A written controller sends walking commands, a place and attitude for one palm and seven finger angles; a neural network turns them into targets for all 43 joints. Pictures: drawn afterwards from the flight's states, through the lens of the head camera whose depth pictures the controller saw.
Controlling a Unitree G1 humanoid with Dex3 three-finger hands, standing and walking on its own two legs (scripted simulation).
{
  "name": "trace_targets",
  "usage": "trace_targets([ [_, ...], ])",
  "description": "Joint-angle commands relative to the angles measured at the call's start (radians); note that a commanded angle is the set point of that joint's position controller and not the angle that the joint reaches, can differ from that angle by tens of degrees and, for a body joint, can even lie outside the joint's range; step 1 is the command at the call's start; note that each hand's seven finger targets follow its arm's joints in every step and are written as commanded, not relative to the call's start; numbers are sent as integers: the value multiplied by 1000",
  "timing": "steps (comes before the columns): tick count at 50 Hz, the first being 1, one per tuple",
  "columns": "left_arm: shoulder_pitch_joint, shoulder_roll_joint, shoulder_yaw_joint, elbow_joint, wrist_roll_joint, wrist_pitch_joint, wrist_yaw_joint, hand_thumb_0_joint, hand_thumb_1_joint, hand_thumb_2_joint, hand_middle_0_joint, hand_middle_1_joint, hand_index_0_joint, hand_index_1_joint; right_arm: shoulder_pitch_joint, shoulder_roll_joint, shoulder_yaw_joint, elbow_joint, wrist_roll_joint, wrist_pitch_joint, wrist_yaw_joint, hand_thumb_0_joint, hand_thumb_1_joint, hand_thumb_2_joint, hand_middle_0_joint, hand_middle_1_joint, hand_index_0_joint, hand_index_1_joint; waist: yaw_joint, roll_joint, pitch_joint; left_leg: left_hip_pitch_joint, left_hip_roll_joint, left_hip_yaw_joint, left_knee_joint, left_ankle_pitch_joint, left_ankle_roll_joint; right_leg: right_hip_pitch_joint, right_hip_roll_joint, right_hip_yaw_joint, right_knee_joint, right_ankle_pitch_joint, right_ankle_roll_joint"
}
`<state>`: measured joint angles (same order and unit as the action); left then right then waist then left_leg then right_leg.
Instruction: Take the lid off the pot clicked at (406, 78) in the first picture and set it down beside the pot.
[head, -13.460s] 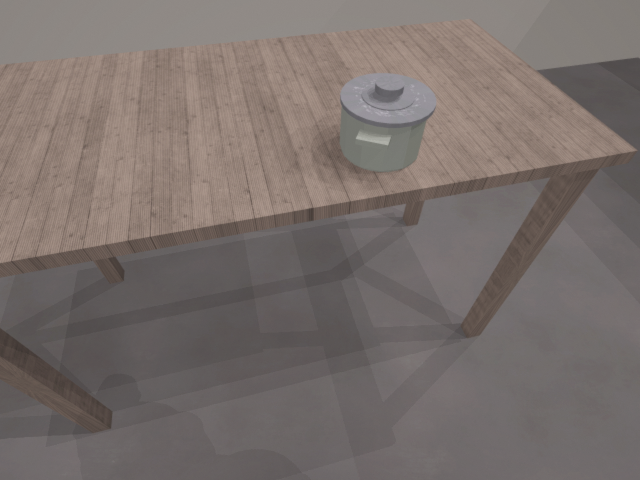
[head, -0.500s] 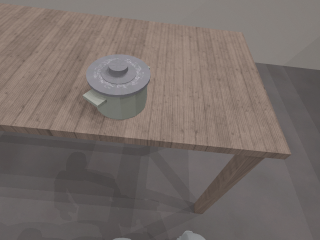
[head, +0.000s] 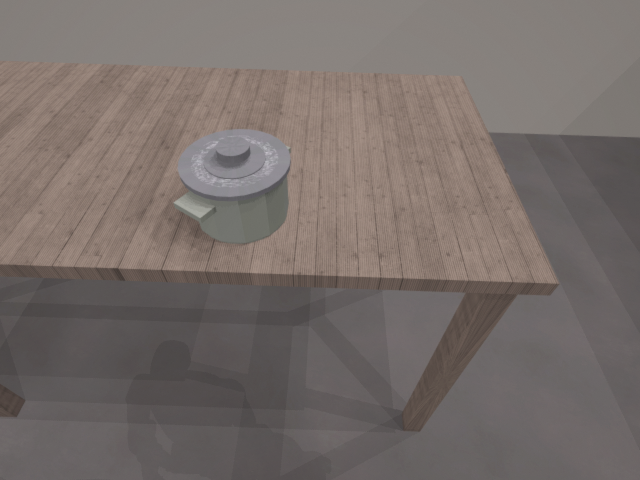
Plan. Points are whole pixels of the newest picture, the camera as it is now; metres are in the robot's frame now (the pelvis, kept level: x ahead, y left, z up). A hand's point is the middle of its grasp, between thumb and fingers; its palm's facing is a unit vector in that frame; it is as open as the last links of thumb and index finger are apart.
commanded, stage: come to a stop and stand still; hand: left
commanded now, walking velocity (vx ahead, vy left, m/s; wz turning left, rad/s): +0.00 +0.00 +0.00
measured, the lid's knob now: (233, 149) +0.50 +0.15 +0.15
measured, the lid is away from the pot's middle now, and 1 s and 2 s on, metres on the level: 0.00 0.00 0.00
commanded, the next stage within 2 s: look again from close up in 0.06 s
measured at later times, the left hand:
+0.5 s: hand out of the picture +0.03 +0.21 -0.18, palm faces +0.02 -0.97 -0.24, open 7.4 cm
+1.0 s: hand out of the picture +0.03 +0.20 -0.18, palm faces +0.00 -0.98 -0.19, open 7.4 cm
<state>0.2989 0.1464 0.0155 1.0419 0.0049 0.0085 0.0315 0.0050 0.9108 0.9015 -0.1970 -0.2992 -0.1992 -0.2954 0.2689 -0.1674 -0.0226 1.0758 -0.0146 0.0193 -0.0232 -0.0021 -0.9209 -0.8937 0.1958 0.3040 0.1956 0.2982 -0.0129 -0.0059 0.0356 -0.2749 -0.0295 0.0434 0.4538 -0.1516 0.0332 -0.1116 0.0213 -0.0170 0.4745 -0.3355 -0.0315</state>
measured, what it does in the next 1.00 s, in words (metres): stands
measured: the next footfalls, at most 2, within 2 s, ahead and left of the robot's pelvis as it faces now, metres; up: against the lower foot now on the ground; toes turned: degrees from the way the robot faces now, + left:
none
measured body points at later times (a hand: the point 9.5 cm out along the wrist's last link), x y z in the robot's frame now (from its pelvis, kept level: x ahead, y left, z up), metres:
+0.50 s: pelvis +0.02 +0.03 -0.01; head +0.03 +0.02 +0.44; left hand +0.03 +0.26 -0.16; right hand +0.03 -0.20 -0.17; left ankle +0.06 +0.09 -0.74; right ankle -0.05 -0.10 -0.74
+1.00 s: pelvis +0.03 +0.02 +0.00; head +0.05 +0.04 +0.44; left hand +0.03 +0.25 -0.17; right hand +0.08 -0.21 -0.15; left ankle +0.06 +0.09 -0.74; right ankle -0.05 -0.10 -0.74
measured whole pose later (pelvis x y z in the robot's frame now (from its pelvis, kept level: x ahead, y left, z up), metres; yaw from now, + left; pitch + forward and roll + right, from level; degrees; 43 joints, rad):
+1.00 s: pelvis +0.03 +0.02 +0.00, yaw -1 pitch +0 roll +0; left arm 0.31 0.19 0.00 1.03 0.01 0.00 0.04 0.00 0.91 0.90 -0.20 -0.30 -0.20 -0.30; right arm 0.19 -0.15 0.00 1.04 -0.01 -0.02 -0.02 0.00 -0.91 -0.89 0.20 0.30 0.20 0.30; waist 0.01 -0.04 0.04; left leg -0.30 -0.04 0.07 0.52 -0.23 0.07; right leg -0.12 0.01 0.01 0.49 -0.38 0.00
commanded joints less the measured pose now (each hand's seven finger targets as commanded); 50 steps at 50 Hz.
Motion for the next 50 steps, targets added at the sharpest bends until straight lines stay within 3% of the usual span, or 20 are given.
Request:
trace_targets([
  [1, 21, 125, 20, -36, 1, -14, 6, 0, 900, 900, -200, -300, -200, -300, 27, -83, -7, -25, 1, -15, -1, 0, -900, -900, 200, 300, 200, 300, -1, 38, 100, 84, 110, -145, -89, -75, -15, -218, -127, 132, -167, -35, -30],
  [3, 36, 122, 20, -24, 3, -10, 6, 0, 900, 900, -200, -300, -200, -300, 30, -87, -7, -21, 1, -14, -3, 0, -900, -900, 200, 300, 200, 300, 8, 63, 129, 26, 117, -168, -129, -158, -8, -193, -110, 113, -161, -55, -23],
  [6, 63, 115, 21, -9, 3, -11, 4, 0, 900, 900, -200, -300, -200, -300, 40, -88, -6, -16, 0, -19, -5, 0, -900, -900, 200, 300, 200, 300, 13, 85, 79, 25, 125, -188, -154, -181, -4, -147, -100, 97, -136, -14, -21],
  [7, 73, 113, 20, -7, 2, -13, 4, 0, 900, 900, -200, -300, -200, -300, 42, -85, -7, -17, 2, -22, -6, 0, -900, -900, 200, 300, 200, 300, 21, 64, 65, 29, 129, -190, -155, -170, 1, -129, -96, 87, -136, 4, -19],
  [8, 136, 90, -6, 18, 27, -51, 44, 0, 900, 900, -200, -300, -200, -300, -51, -98, 6, -80, 2, -42, -2, 0, -900, -900, 200, 300, 200, 300, 43, 87, 83, 18, 102, -102, 83, 76, -15, -139, -131, 139, -156, 293, -24],
  [9, 61, 144, -2, -32, 16, -56, 36, 0, 900, 900, -200, -300, -200, -300, 31, -53, 11, -97, 3, -36, 10, 0, -900, -900, 200, 300, 200, 300, -24, 19, 6, 27, 92, -100, 87, -101, -13, -158, -185, 182, -185, 49, -52],
  [10, 10, 140, -3, -53, 13, -56, 28, 0, 900, 900, -200, -300, -200, -300, 46, -66, 6, -82, -5, -28, 13, 0, -900, -900, 200, 300, 200, 300, -36, 78, 19, 33, 80, -99, 88, -122, -14, -197, -181, 190, -182, -74, -74],
  [11, 1, 145, -2, -58, 10, -60, 27, 0, 900, 900, -200, -300, -200, -300, 76, -69, 8, -81, -7, -29, 17, 0, -900, -900, 200, 300, 200, 300, -47, 70, -26, 41, 84, -106, 89, -81, -11, -181, -158, 172, -151, -56, -80],
  [12, 8, 152, 6, -64, 8, -51, 22, 0, 900, 900, -200, -300, -200, -300, 94, -74, 3, -97, -9, -27, 17, 0, -900, -900, 200, 300, 200, 300, -30, 95, -72, 53, 89, -111, 76, -97, -5, -158, -141, 136, -105, -50, -82],
  [14, 26, 120, 2, -63, 9, -44, 24, 0, 900, 900, -200, -300, -200, -300, 74, -91, 0, -115, -8, -28, 12, 0, -900, -900, 200, 300, 200, 300, -23, 39, -23, -9, 107, -144, 50, -127, 10, -177, -105, 110, -68, -68, -71],
  [16, 60, 95, -7, -53, 10, -41, 24, 0, 900, 900, -200, -300, -200, -300, 70, -95, 2, -119, -5, -38, 10, 0, -900, -900, 200, 300, 200, 300, -3, -1, 0, -33, 124, -170, 16, -79, 29, -158, -79, 93, -41, -23, -55],
  [17, 63, 100, -4, -49, 9, -36, 21, 0, 900, 900, -200, -300, -200, -300, 70, -100, 2, -124, -3, -38, 8, 0, -900, -900, 200, 300, 200, 300, 5, 12, -3, -31, 125, -178, -2, -88, 34, -151, -73, 76, -23, -22, -51],
  [21, 87, 92, -11, -43, 10, -36, 26, 0, 900, 900, -200, -300, -200, -300, 56, -98, 4, -111, 3, -44, 5, 0, -900, -900, 200, 300, 200, 300, 9, -65, 47, -39, 123, -168, -8, -51, 38, -158, -77, 97, -41, 10, -41],
  [22, 80, 102, -6, -49, 8, -33, 23, 0, 900, 900, -200, -300, -200, -300, 58, -100, 2, -110, 2, -46, 5, 0, -900, -900, 200, 300, 200, 300, 13, -27, 23, -15, 122, -166, -14, -40, 38, -154, -78, 90, -29, 25, -40],
  [26, 94, 109, -6, -49, 9, -31, 27, 0, 900, 900, -200, -300, -200, -300, 44, -109, 3, -99, 5, -50, 3, 0, -900, -900, 200, 300, 200, 300, 14, -26, 15, 17, 132, -168, -21, 20, 43, -146, -78, 89, -26, 50, -29],
  [28, 89, 118, -3, -53, 8, -27, 25, 0, 900, 900, -200, -300, -200, -300, 35, -116, 0, -100, 4, -52, 1, 0, -900, -900, 200, 300, 200, 300, 18, 16, -2, 34, 137, -180, -33, 25, 46, -143, -74, 78, -18, 47, -23],
  [35, 94, 129, -3, -47, 10, -26, 24, 0, 900, 900, -200, -300, -200, -300, 5, -121, -4, -92, 9, -57, -4, 0, -900, -900, 200, 300, 200, 300, 20, 41, -41, 102, 149, -168, -30, 137, 49, -132, -81, 78, -29, 97, -10],
  [39, 82, 139, -2, -49, 9, -28, 23, 0, 900, 900, -200, -300, -200, -300, -10, -117, -7, -89, 11, -57, -4, 0, -900, -900, 200, 300, 200, 300, 16, -3, -37, 108, 133, -141, -4, 146, 38, -123, -96, 97, -50, 159, -11],
  [50, 87, 145, 0, -42, 9, -27, 19, 0, 900, 900, -200, -300, -200, -300, -42, -117, -7, -71, 12, -56, -6, 0, -900, -900, 200, 300, 200, 300, 21, 11, -29, 126, 135, -138, -20, 130, 35, -115, -104, 104, -70, 174, -6],
])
